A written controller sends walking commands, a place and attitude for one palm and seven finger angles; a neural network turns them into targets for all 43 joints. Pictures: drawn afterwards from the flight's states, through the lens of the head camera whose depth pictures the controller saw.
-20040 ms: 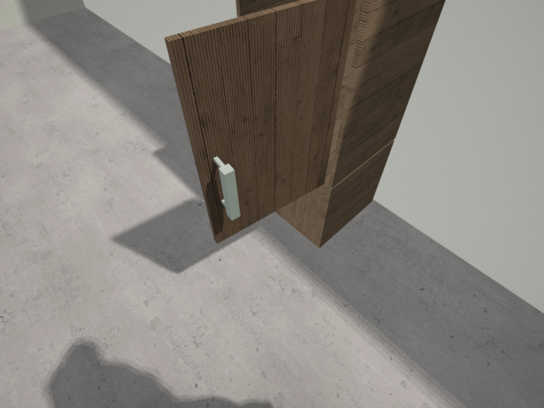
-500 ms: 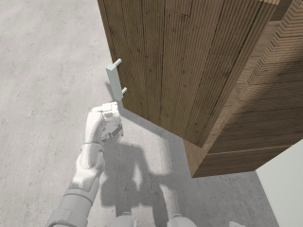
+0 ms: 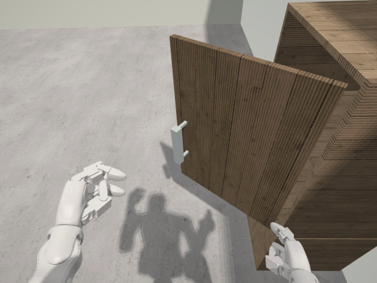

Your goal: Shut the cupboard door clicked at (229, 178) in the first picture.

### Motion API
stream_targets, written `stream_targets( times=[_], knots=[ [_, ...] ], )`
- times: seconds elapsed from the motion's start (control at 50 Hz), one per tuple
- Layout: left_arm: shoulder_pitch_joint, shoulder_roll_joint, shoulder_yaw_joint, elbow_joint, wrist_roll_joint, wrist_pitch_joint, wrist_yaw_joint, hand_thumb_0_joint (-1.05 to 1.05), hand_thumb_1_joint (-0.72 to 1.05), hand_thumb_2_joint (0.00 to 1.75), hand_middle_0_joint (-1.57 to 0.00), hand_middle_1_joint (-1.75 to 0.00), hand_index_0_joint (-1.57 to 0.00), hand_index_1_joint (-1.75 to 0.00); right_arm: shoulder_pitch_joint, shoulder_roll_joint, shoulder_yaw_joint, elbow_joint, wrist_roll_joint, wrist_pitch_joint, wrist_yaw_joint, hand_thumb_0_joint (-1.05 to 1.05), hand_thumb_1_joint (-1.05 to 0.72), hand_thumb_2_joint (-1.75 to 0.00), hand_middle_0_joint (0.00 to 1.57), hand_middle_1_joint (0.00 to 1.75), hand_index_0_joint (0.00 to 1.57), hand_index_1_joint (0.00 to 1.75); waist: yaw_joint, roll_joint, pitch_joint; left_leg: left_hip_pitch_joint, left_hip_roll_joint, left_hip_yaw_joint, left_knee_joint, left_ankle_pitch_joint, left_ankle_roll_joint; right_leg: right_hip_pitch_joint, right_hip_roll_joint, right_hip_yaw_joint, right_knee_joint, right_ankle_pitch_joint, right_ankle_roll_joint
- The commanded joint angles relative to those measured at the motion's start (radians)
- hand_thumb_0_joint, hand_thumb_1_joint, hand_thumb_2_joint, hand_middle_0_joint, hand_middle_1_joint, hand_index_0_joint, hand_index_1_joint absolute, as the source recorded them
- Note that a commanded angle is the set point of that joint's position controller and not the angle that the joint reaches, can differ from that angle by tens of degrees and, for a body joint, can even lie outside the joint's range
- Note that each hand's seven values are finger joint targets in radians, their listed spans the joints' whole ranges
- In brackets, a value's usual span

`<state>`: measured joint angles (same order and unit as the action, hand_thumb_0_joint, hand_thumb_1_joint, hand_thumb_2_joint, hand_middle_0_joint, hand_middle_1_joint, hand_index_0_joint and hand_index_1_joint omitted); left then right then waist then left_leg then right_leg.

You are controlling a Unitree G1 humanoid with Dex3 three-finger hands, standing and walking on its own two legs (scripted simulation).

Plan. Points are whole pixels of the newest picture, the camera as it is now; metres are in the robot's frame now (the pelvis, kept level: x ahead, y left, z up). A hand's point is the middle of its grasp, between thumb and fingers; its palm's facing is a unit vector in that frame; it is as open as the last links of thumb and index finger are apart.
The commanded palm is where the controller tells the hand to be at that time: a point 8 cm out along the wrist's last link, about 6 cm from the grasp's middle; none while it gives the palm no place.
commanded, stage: draw the hand back to the body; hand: left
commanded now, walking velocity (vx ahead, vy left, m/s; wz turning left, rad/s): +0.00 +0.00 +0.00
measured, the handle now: (181, 142) +0.59 +0.09 -0.10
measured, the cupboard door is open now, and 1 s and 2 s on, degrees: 52 52 52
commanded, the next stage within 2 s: step back with the hand held close in 0.68 s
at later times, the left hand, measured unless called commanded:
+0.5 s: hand (28, 208) +0.18 +0.27 +0.16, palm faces +0.46 -0.79 -0.41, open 7.1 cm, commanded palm +0.14 +0.30 +0.18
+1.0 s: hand (36, 202) +0.20 +0.26 +0.16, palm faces +0.40 -0.79 -0.45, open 7.4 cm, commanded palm +0.14 +0.30 +0.18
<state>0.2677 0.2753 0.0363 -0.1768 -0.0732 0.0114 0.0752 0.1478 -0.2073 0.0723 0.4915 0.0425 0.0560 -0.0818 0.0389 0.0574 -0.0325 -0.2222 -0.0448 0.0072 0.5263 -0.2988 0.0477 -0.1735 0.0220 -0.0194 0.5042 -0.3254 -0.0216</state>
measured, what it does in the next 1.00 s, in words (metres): stands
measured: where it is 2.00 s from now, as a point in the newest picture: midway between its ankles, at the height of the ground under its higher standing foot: outside the picture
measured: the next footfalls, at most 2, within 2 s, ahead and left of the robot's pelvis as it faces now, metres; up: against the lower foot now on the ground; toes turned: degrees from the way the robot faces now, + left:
none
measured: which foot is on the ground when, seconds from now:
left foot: down 0.00-1.00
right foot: down 0.00-1.00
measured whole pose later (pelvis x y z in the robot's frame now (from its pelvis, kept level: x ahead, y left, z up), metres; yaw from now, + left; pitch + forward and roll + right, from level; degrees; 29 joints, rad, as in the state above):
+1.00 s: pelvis -0.01 +0.00 +0.00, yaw -1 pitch +1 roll -1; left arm 0.50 0.37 0.38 -0.37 -0.08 -0.14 0.10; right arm 0.18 -0.26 0.00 0.60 0.03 -0.01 -0.08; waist 0.02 0.08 -0.03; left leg -0.24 -0.03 0.01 0.49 -0.27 0.05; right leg -0.18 0.04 -0.01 0.43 -0.27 -0.02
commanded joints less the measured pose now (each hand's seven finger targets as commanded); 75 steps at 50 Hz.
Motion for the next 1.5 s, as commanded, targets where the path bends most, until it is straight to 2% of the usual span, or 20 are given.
stream_targets(
  times=[0.0,0.08,0.28,0.34,0.44,0.54,0.62,0.66,0.78,0.8,0.82,0.86,0.94,1.04,1.08,1.16,1.26,1.34,1.4,1.48],
  knots=[
    [-0.091,0.166,0.161,-0.315,0.002,-0.058,0.021,0.00,0.90,0.90,-0.58,-0.72,-0.58,-0.72,-0.086,-0.104,-0.042,-0.119,-0.014,-0.065,0.002,0.00,-0.90,-0.90,0.20,0.30,0.20,0.30,-0.007,-0.006,-0.104,0.143,0.073,-0.044,-0.112,0.357,-0.028,0.028,-0.023,-0.003,-0.099,0.322,-0.002],
    [-0.022,0.216,0.246,-0.412,0.000,-0.067,0.030,0.00,0.90,0.90,-0.47,-0.60,-0.47,-0.60,-0.088,-0.105,-0.048,-0.105,-0.016,-0.094,0.009,0.00,-0.90,-0.90,0.20,0.30,0.20,0.30,0.005,0.046,-0.132,0.178,0.079,-0.048,-0.120,0.436,-0.040,0.060,-0.024,-0.004,-0.112,0.339,-0.002],
    [0.141,0.328,0.482,-0.448,-0.022,-0.106,0.044,0.00,0.90,0.90,-0.20,-0.30,-0.20,-0.30,-0.089,-0.117,-0.076,-0.062,-0.011,-0.143,0.013,0.00,-0.90,-0.90,0.20,0.30,0.20,0.30,0.027,-0.009,-0.073,0.128,0.075,-0.031,-0.137,0.353,-0.037,0.067,-0.023,-0.006,-0.139,0.306,0.002],
    [0.143,0.226,0.382,-0.378,-0.015,-0.103,0.032,0.00,0.90,0.90,-0.20,-0.30,-0.20,-0.30,-0.082,-0.133,-0.085,-0.048,-0.012,-0.151,0.018,0.00,-0.90,-0.90,0.20,0.30,0.20,0.30,0.009,-0.023,-0.009,0.120,0.077,-0.032,-0.146,0.310,-0.031,0.019,-0.023,-0.007,-0.152,0.259,0.006],
    [0.084,0.284,0.412,-0.404,-0.010,-0.116,0.044,0.00,0.90,0.90,-0.20,-0.30,-0.20,-0.30,-0.088,-0.141,-0.090,-0.045,-0.016,-0.163,0.007,0.00,-0.90,-0.90,0.20,0.30,0.20,0.30,0.017,-0.033,-0.028,0.117,0.066,-0.032,-0.155,0.224,-0.016,0.028,-0.026,0.003,-0.162,0.198,0.006],
    [0.087,0.329,0.462,-0.453,-0.009,-0.135,0.052,0.00,0.90,0.90,-0.20,-0.30,-0.20,-0.30,-0.097,-0.128,-0.084,-0.039,-0.018,-0.187,-0.001,0.00,-0.90,-0.90,0.20,0.30,0.20,0.30,0.032,0.022,-0.056,0.108,0.059,-0.021,-0.143,0.249,-0.018,0.060,-0.028,0.013,-0.158,0.237,0.001],
    [0.103,0.294,0.444,-0.437,-0.013,-0.137,0.047,0.00,0.90,0.90,-0.20,-0.30,-0.20,-0.30,-0.093,-0.117,-0.080,-0.036,-0.015,-0.189,0.002,0.00,-0.90,-0.90,0.20,0.30,0.20,0.30,0.025,0.061,-0.017,0.108,0.060,-0.017,-0.149,0.237,-0.024,0.038,-0.026,0.012,-0.162,0.225,0.000],
    [0.124,0.280,0.439,-0.409,-0.018,-0.134,0.042,0.00,0.90,0.90,-0.20,-0.30,-0.20,-0.30,-0.090,-0.119,-0.083,-0.036,-0.017,-0.187,0.004,0.00,-0.90,-0.90,0.20,0.30,0.20,0.30,0.024,0.012,-0.015,0.107,0.062,-0.011,-0.148,0.246,-0.020,0.041,-0.027,0.014,-0.166,0.240,0.004],
    [0.124,0.272,0.433,-0.392,-0.020,-0.131,0.035,0.00,0.90,0.90,-0.20,-0.30,-0.20,-0.30,-0.091,-0.124,-0.088,-0.039,-0.018,-0.178,0.006,0.00,-0.90,-0.90,0.20,0.30,0.20,0.30,0.024,-0.013,-0.021,0.113,0.062,-0.008,-0.147,0.245,-0.014,0.040,-0.028,0.016,-0.169,0.241,0.008],
    [0.014,0.377,0.533,-0.457,-0.008,-0.177,0.045,0.00,0.90,0.90,-0.20,-0.30,-0.20,-0.30,-0.086,-0.153,-0.099,-0.067,-0.011,-0.159,0.008,0.00,-0.90,-0.90,0.20,0.30,0.20,0.30,-0.017,-0.012,0.007,0.055,0.076,-0.034,-0.086,0.160,0.008,-0.038,-0.092,0.137,-0.227,0.257,0.003],
    [0.098,0.321,0.492,-0.373,-0.009,-0.189,0.043,0.00,0.90,0.90,-0.20,-0.30,-0.20,-0.30,-0.082,-0.145,-0.099,-0.041,-0.020,-0.147,0.004,0.00,-0.90,-0.90,0.20,0.30,0.20,0.30,-0.025,-0.052,-0.004,0.062,0.071,-0.042,-0.052,0.144,0.007,-0.060,-0.124,0.159,-0.238,0.256,-0.007],
    [0.133,0.301,0.467,-0.373,-0.004,-0.209,0.039,0.00,0.90,0.90,-0.20,-0.30,-0.20,-0.30,-0.083,-0.144,-0.105,-0.040,-0.020,-0.129,0.007,0.00,-0.90,-0.90,0.20,0.30,0.20,0.30,-0.029,-0.069,-0.030,0.050,0.073,-0.043,-0.029,0.176,-0.001,-0.056,-0.152,0.161,-0.213,0.339,-0.016],
    [0.173,0.320,0.475,-0.418,-0.002,-0.223,0.050,0.00,0.90,0.90,-0.20,-0.30,-0.20,-0.30,-0.084,-0.153,-0.115,-0.056,-0.020,-0.103,-0.004,0.00,-0.90,-0.90,0.20,0.30,0.20,0.30,-0.030,0.007,-0.113,0.070,0.102,-0.048,-0.063,0.336,-0.004,-0.016,-0.128,0.104,-0.119,0.442,-0.003],
    [0.227,0.376,0.536,-0.454,-0.008,-0.217,0.062,0.00,0.90,0.90,-0.20,-0.30,-0.20,-0.30,-0.086,-0.157,-0.121,-0.088,-0.018,-0.066,-0.016,0.00,-0.90,-0.90,0.20,0.30,0.20,0.30,-0.024,-0.021,-0.168,0.042,0.127,-0.061,-0.076,0.491,-0.005,0.039,-0.093,0.075,-0.042,0.538,0.014],
    [0.262,0.356,0.526,-0.460,-0.012,-0.214,0.063,0.00,0.90,0.90,-0.20,-0.30,-0.20,-0.30,-0.077,-0.152,-0.123,-0.101,-0.014,-0.054,-0.016,0.00,-0.90,-0.90,0.20,0.30,0.20,0.30,-0.028,-0.032,-0.182,0.026,0.133,-0.059,-0.068,0.507,-0.007,0.051,-0.092,0.081,-0.019,0.560,0.014],
    [0.302,0.356,0.534,-0.461,-0.015,-0.213,0.067,0.00,0.90,0.90,-0.20,-0.30,-0.20,-0.30,-0.074,-0.154,-0.126,-0.112,-0.012,-0.045,-0.014,0.00,-0.90,-0.90,0.20,0.30,0.20,0.30,-0.028,-0.011,-0.172,-0.043,0.146,-0.072,-0.081,0.445,-0.002,0.055,-0.092,0.096,0.007,0.525,0.013],
    [0.291,0.352,0.531,-0.485,-0.007,-0.226,0.072,0.00,0.90,0.90,-0.20,-0.30,-0.20,-0.30,-0.071,-0.163,-0.125,-0.120,-0.015,-0.056,-0.015,0.00,-0.90,-0.90,0.20,0.30,0.20,0.30,-0.028,0.013,-0.134,-0.169,0.162,-0.107,-0.131,0.238,0.017,0.068,-0.068,0.103,0.028,0.376,0.019],
    [0.247,0.363,0.553,-0.490,0.008,-0.247,0.076,0.00,0.90,0.90,-0.20,-0.30,-0.20,-0.30,-0.070,-0.175,-0.128,-0.119,-0.020,-0.074,-0.019,0.00,-0.90,-0.90,0.20,0.30,0.20,0.30,-0.028,0.028,-0.082,-0.352,0.184,-0.152,-0.209,-0.087,0.047,0.132,-0.041,0.101,0.069,0.246,0.028],
    [0.219,0.331,0.534,-0.494,0.020,-0.266,0.076,0.00,0.90,0.90,-0.20,-0.30,-0.20,-0.30,-0.054,-0.177,-0.125,-0.122,-0.019,-0.091,-0.017,0.00,-0.90,-0.90,0.20,0.30,0.20,0.30,-0.036,0.052,-0.049,-0.462,0.196,-0.182,-0.247,-0.286,0.063,0.155,-0.028,0.097,0.111,0.179,0.029],
    [0.172,0.325,0.537,-0.513,0.036,-0.288,0.076,0.00,0.90,0.90,-0.20,-0.30,-0.20,-0.30,-0.043,-0.180,-0.127,-0.111,-0.028,-0.118,-0.015,0.00,-0.90,-0.90,0.20,0.30,0.20,0.30,-0.035,0.069,-0.042,-0.546,0.233,-0.227,-0.283,-0.397,0.081,0.188,-0.001,0.076,0.191,0.148,0.036]
  ],
)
